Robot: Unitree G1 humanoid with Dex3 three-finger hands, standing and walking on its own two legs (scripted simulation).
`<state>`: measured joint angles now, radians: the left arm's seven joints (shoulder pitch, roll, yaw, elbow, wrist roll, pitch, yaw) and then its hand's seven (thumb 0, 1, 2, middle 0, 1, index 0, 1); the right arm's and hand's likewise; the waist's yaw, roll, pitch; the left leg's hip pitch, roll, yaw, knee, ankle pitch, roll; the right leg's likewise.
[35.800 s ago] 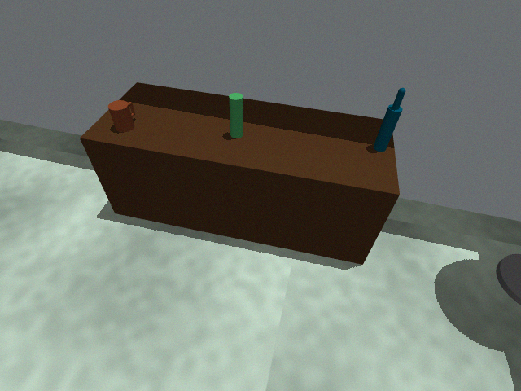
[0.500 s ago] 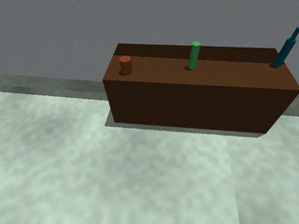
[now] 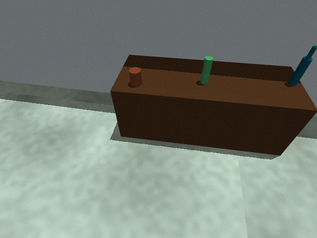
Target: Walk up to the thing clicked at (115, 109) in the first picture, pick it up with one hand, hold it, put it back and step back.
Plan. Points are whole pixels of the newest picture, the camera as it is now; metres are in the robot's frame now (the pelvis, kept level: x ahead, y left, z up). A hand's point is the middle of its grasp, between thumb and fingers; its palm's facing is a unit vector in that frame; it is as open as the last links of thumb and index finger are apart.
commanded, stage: step back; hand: left
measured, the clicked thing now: (136, 75) +1.13 +0.20 -0.24
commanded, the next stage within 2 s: stand in 0.42 s
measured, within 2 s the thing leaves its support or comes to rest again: neither
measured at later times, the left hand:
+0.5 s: hand out of the picture +0.12 +0.29 -0.15, palm faces -0.02 -0.93 -0.36, open 7.4 cm
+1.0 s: hand out of the picture +0.12 +0.28 -0.14, palm faces -0.05 -0.94 -0.33, open 7.4 cm
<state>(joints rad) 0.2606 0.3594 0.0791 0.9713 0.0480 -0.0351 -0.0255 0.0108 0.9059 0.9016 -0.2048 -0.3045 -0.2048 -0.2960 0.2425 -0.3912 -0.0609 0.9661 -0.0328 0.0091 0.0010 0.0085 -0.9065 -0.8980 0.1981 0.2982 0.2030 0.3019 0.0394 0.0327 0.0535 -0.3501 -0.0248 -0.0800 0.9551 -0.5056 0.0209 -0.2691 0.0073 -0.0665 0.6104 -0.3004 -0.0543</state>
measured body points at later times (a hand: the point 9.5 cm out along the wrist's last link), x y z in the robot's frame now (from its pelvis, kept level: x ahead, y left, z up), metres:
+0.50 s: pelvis +0.04 +0.03 +0.00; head +0.07 +0.03 +0.45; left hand +0.12 +0.33 -0.13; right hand +0.17 -0.26 -0.12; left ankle +0.09 +0.15 -0.73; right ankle +0.01 -0.10 -0.73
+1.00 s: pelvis +0.04 +0.03 +0.02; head +0.04 +0.04 +0.47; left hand +0.12 +0.33 -0.12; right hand +0.11 -0.27 -0.11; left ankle +0.09 +0.15 -0.73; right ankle +0.01 -0.10 -0.73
